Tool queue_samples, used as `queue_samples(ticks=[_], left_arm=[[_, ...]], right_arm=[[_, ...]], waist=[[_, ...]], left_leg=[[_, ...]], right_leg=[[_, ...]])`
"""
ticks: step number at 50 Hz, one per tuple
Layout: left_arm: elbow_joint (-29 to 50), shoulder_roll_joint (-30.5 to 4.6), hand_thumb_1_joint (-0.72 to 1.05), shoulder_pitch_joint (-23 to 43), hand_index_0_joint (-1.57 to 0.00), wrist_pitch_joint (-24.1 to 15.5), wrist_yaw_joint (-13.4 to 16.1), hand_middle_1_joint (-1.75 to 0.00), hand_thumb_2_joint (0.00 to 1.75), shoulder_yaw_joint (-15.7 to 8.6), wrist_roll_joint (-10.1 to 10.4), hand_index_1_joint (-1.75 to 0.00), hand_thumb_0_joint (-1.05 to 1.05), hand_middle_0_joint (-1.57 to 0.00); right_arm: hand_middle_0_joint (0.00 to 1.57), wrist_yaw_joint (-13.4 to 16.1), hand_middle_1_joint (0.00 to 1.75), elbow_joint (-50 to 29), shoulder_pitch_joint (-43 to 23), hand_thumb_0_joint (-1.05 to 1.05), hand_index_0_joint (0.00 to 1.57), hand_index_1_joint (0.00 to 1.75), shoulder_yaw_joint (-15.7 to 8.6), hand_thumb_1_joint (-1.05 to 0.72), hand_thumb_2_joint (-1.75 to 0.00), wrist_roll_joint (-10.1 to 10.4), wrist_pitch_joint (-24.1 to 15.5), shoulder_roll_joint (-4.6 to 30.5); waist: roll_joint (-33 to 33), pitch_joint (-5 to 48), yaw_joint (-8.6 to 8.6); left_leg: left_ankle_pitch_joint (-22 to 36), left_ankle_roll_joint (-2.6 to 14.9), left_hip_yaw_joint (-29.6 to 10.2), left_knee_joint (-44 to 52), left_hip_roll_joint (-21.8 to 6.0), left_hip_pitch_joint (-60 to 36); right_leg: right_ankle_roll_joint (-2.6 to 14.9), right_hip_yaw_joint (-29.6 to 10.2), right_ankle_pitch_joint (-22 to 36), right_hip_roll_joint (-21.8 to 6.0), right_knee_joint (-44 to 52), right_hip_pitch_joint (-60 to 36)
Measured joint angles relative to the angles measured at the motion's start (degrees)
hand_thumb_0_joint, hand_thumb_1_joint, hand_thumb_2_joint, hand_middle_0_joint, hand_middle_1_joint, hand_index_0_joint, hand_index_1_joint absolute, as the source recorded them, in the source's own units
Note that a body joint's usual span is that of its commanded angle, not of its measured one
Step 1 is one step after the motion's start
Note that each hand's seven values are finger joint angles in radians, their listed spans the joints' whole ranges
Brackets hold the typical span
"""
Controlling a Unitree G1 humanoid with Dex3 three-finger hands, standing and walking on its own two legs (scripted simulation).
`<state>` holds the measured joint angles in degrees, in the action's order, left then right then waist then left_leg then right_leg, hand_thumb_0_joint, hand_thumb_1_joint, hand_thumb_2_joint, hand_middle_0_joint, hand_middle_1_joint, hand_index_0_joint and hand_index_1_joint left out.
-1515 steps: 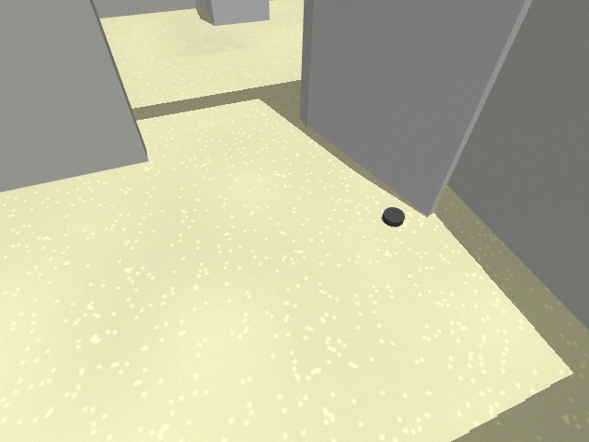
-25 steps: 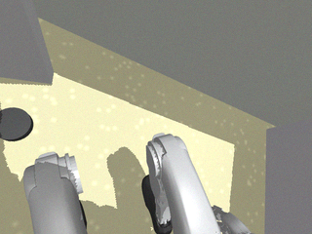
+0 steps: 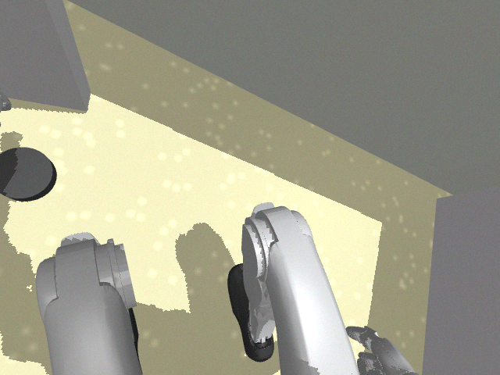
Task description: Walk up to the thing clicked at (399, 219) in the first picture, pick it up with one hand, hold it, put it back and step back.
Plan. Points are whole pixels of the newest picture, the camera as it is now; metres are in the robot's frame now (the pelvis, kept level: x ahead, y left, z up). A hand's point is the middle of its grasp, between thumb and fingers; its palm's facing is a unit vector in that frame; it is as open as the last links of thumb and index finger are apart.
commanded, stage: withdraw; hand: left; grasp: from above
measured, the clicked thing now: (24, 174) +0.46 +0.31 -0.30
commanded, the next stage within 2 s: home in 0.06 s
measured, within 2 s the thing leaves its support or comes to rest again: neither
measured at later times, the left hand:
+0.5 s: hand out of the picture +0.41 +0.32 -0.08, palm faces -0.31 -0.30 -0.90, open 11.9 cm
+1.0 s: hand out of the picture +0.26 +0.25 +0.15, palm faces +0.00 -0.89 -0.46, open 7.4 cm
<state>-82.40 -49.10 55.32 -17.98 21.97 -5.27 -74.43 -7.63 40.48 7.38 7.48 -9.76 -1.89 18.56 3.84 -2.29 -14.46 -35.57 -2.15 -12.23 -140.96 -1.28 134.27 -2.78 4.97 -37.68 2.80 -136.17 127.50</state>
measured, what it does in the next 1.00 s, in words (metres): rises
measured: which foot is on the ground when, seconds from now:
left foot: down 0.00-1.00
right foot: down 0.00-1.00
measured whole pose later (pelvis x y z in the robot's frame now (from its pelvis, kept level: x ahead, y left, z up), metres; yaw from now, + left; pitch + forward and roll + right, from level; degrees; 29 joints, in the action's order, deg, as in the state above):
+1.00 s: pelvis +0.02 +0.00 +0.24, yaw +8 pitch +26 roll -5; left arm -13.7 -20.6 -1.4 13.4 2.7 -2.5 -10.3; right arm 1.3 31.6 4.4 0.4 2.1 -4.3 13.1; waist -1.6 11.0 -2.9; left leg -33.9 -1.2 -5.0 -97.1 -2.5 89.4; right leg -1.7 2.4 -36.0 -0.3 -94.6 84.6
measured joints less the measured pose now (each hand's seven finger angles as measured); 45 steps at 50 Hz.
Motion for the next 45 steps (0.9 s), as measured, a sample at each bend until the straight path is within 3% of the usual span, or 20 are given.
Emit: queue_samples(ticks=[4, 9, 15, 20, 25, 29, 32, 38, 45], left_arm=[[2.77, 1.05, -0.48, -1.14, -0.1, 2.9, 2.73, -1.0, 0.99, -1.27, 0.11, -0.99, 0.0, -0.09], [2.85, 3.6, -0.47, -1.52, -0.1, 7.91, 2.84, -0.99, 0.97, -0.44, 3.11, -0.98, 0.0, -0.09], [1.73, 4.69, -0.38, -2.54, -0.15, 10.17, -3.21, -0.88, 0.91, 0.34, 7.91, -0.86, 0.0, -0.15], [12.86, 8.11, -0.2, -9.4, -0.18, 8.37, -8.48, -0.66, 0.82, -2.03, 12.84, -0.66, 0.0, -0.19], [31.99, 13.51, 0.09, -20.93, -0.19, 8.76, -10.75, -0.47, 0.75, -2.38, 20.82, -0.47, 0.0, -0.2], [38.93, 16.22, 0.34, -26.55, -0.19, 13.04, -12.35, -0.37, 0.76, -0.56, 28.83, -0.38, 0.0, -0.2], [43.62, 17.75, 0.52, -31.08, -0.2, 17.19, -15.26, -0.34, 0.8, 1.09, 35.25, -0.34, 0.0, -0.2], [54.53, 21.81, 0.76, -41.15, -0.21, 22.7, -20.28, -0.32, 0.87, 3.79, 47.81, -0.32, 0.01, -0.21], [63.21, 26.18, 0.86, -50.67, -0.21, 26.73, -19.92, -0.3, 0.89, 3.41, 56.83, -0.31, 0.01, -0.22]], right_arm=[[0.2, -0.22, 0.29, 0.97, 1.57, 0.0, 0.2, 0.3, -0.94, -0.89, -0.9, -0.28, -0.41, -1.3], [0.2, -0.85, 0.29, 1.95, 2.3, 0.0, 0.21, 0.3, -1.47, -0.89, -0.89, 0.46, -0.6, -3.16], [0.2, -1.36, 0.29, 0.59, 1.84, 0.0, 0.21, 0.3, -1.09, -0.89, -0.89, 1.58, -1.26, -3.65], [0.2, -1.42, 0.29, -0.63, 3.02, 0.0, 0.21, 0.3, -3.01, -0.89, -0.9, 2.7, -0.93, -2.74], [0.2, -0.61, 0.29, -0.91, 4.15, 0.0, 0.21, 0.3, -7.46, -0.9, -0.9, 5.16, 0.74, -2.35], [0.2, 0.78, 0.29, -1.04, 2.08, 0.01, 0.21, 0.3, -9.11, -0.9, -0.9, 6.95, 1.67, -2.25], [0.2, 1.9, 0.29, -2.27, 0.02, 0.01, 0.21, 0.3, -9.66, -0.9, -0.9, 8.02, 1.56, -2.21], [0.2, 4.41, 0.29, -5.24, -2.48, 0.01, 0.2, 0.3, -9.2, -0.9, -0.9, 9.91, 0.36, -2.43], [0.2, 7.29, 0.29, -7.85, -3.79, 0.01, 0.21, 0.3, -7.9, -0.9, -0.9, 11.25, -1.56, -4.15]], waist=[[-1.14, 1.01, -0.16], [-3.27, 3.48, 0.34], [-4.87, 3.56, 0.69], [-5.35, 3.86, 3.06], [-5.66, 7.7, 6.94], [-5.53, 10.86, 9.41], [-5.83, 12.05, 10.52], [-5.55, 13.15, 12.08], [-5.06, 13.45, 11.97]], left_leg=[[-0.55, 0.32, 0.39, -0.41, -0.03, 1.27], [-1.5, 0.79, 1.37, 1.28, -0.58, 0.71], [-1.58, 1.06, 1.84, 3.69, -0.99, -1.24], [-1.42, 0.73, 1.89, 5.15, -0.46, -2.77], [-1.62, 0.5, 3.0, 8.87, -0.05, -5.71], [-1.48, 0.78, 4.22, 14.28, -0.56, -10.46], [-1.11, 0.99, 4.94, 18.86, -0.93, -15.02], [-0.4, 1.21, 6.24, 27.8, -1.42, -25.48], [0.73, 1.06, 6.83, 36.96, -1.36, -36.63]], right_leg=[[-0.04, -0.36, -0.67, -0.02, -0.42, 1.11], [-0.73, -1.08, -1.42, -0.01, 1.03, 0.88], [-0.84, -1.22, -1.26, -0.04, 3.38, -0.81], [-0.42, -1.05, -1.64, -0.73, 4.58, -2.61], [0.03, -1.59, -2.5, -1.74, 7.43, -5.42], [0.18, -2.17, -2.11, -1.94, 12.35, -9.49], [0.32, -2.41, -1.48, -2.02, 16.83, -13.71], [0.52, -2.88, -0.4, -2.22, 25.55, -23.61], [0.93, -2.72, 0.74, -2.71, 34.59, -34.63]])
